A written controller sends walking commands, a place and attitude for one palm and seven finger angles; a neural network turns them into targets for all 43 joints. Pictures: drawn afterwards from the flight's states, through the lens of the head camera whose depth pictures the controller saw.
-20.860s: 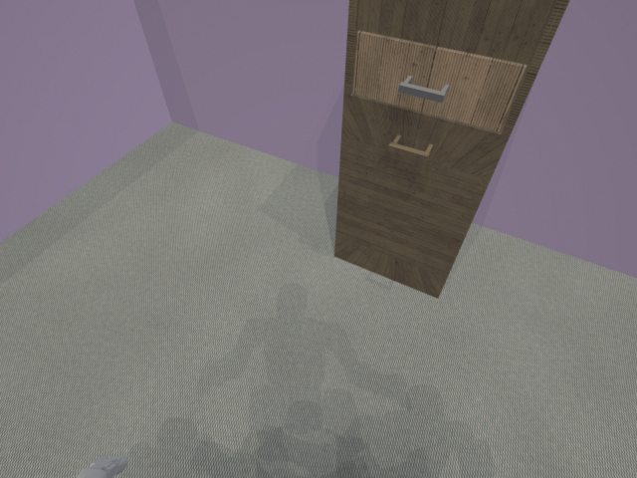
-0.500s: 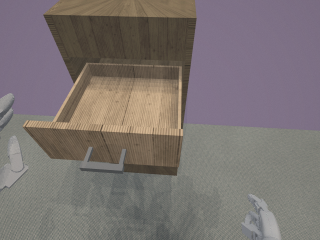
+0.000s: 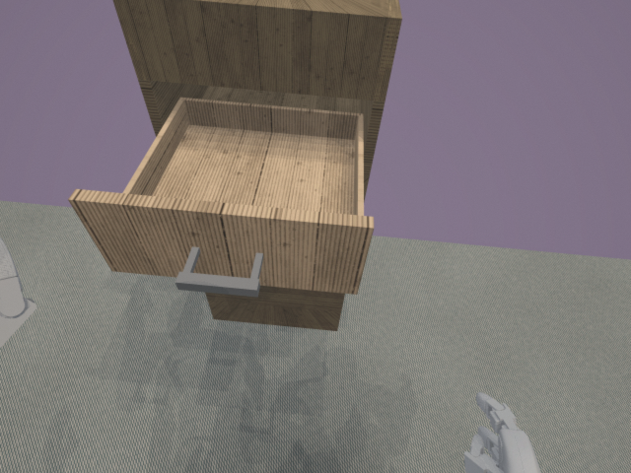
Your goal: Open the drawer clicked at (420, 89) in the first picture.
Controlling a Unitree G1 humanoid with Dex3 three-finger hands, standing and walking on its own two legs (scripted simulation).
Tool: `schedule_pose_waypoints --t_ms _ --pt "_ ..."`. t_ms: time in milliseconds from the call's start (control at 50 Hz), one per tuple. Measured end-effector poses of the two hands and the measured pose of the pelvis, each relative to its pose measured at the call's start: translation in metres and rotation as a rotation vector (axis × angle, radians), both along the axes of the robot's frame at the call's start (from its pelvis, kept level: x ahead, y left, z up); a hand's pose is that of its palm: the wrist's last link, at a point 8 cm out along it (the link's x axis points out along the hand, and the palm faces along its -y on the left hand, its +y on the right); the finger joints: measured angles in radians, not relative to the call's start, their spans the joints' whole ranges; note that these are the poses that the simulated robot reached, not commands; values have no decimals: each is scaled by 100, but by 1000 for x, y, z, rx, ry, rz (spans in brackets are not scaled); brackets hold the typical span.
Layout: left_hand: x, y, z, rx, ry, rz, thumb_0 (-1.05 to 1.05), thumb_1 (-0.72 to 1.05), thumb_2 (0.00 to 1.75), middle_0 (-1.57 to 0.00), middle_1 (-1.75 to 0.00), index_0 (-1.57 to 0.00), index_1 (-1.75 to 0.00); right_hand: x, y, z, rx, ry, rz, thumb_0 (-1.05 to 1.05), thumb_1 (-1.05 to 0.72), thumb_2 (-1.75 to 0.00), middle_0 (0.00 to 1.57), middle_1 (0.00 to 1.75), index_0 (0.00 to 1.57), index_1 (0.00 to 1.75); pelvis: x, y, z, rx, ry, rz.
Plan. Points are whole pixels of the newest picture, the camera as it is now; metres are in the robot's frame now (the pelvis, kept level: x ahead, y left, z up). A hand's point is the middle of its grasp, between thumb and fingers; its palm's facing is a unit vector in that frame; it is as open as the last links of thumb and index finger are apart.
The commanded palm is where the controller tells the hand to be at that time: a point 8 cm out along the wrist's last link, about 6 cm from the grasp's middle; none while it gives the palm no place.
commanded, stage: step back with the hand held close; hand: left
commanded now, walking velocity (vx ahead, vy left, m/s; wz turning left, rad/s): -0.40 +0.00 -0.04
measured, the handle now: (222, 271) +0.36 +0.15 +0.04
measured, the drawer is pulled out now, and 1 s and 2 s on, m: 0.30 0.30 0.30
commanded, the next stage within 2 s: stop stepping back and stand still in 0.44 s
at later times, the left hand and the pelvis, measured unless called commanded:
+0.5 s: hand out of the picture +0.11 +0.25 +0.22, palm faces +0.46 -0.80 -0.39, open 7.4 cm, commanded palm +0.05 +0.28 +0.23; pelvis -0.09 +0.01 +0.00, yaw -2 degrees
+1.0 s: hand out of the picture +0.01 +0.23 +0.21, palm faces +0.37 -0.80 -0.47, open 7.4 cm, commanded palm -0.05 +0.27 +0.23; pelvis -0.18 +0.00 +0.01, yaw -1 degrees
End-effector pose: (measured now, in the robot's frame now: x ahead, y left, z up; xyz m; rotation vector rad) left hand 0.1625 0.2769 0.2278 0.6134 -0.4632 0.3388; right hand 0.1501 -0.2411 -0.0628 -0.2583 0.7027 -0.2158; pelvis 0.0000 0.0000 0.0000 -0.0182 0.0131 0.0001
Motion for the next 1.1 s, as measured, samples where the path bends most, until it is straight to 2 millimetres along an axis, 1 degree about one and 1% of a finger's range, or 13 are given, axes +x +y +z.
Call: schedule_pose_waypoints --t_ms 60,220,320,420,480,540,600,660,740,800,860,1000,1100 --pt "-10 1 1 33 -12 6 1 89 90 -21 -31 -22 -31 -3 1 -1 0 -9 27 1 -90 -89 20 30 20 30 -5 -2 -3 10 9 -7" --pt "-36 -6 -4 -1 -1 -48 1 89 90 -21 -31 -22 -31 -13 1 -1 -2 -18 58 1 -90 -89 20 30 20 30 -34 1 -4 -2 0 -4" --pt "-57 9 -1 23 -40 -51 1 89 90 -22 -31 -22 -31 -29 7 3 -43 -23 44 1 -90 -89 20 30 20 30 -51 12 -7 -21 -7 0" --pt "-79 20 8 1 -81 -7 1 89 90 -21 -31 -22 -31 -50 22 9 -9 -48 57 1 -90 -89 20 30 20 30 -69 11 0 -44 -10 1" --pt "-91 17 7 -49 -80 -2 1 89 90 -21 -31 -22 -31 -62 30 10 21 -57 93 1 -90 -89 20 30 20 30 -83 8 3 -43 0 -22" --pt "-101 5 1 -73 -68 -31 1 89 90 -21 -31 -21 -30 -74 32 6 48 -68 128 1 -90 -89 20 30 20 30 -103 1 -1 -25 22 -44" --pt "-111 -8 -1 -68 -42 -84 1 89 90 -21 -31 -21 -30 -91 29 2 56 -38 130 1 -90 -89 21 30 20 30 -123 0 -1 -16 22 -59" --pt "-122 -10 5 -45 -25 -114 1 89 90 -21 -31 -22 -31 -115 24 8 41 8 91 1 -90 -89 21 30 20 30 -131 1 7 8 21 -46" --pt "-139 -1 6 -7 -35 -113 1 89 90 -21 -31 -22 -31 -143 13 8 -14 -3 37 1 -90 -89 21 30 20 30 -138 9 1 -18 31 -6" --pt "-150 11 3 -18 -8 -70 1 89 90 -21 -31 -22 -31 -163 10 10 -22 19 14 1 -90 -89 20 30 20 30 -151 9 7 5 16 -11" --pt "-162 13 1 -32 32 -30 1 89 90 -21 -31 -22 -31 -180 10 13 -13 14 19 1 -90 -89 20 30 20 30 -162 7 11 4 8 -21" --pt "-191 -7 0 -32 55 -52 1 89 90 -21 -31 -22 -31 -205 2 5 10 34 33 1 -90 -89 20 30 20 30 -185 -2 9 16 -17 -26" --pt "-202 -1 6 -54 -42 -28 1 89 90 -21 -31 -22 -31 -216 -5 2 -14 53 12 1 -90 -89 20 30 20 30 -185 1 8 19 -25 -6"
